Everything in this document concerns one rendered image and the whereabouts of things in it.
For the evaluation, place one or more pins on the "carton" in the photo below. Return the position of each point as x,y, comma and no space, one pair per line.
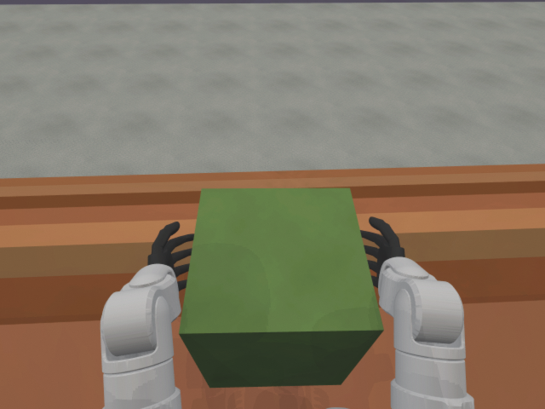
279,291

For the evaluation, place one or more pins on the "robot right forearm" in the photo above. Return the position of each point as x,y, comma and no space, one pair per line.
429,337

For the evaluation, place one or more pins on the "robot right hand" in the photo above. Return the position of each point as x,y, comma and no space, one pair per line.
388,243

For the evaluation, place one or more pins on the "robot left hand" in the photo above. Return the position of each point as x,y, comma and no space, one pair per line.
162,248

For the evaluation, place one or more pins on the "robot left forearm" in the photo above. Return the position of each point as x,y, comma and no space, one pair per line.
137,344

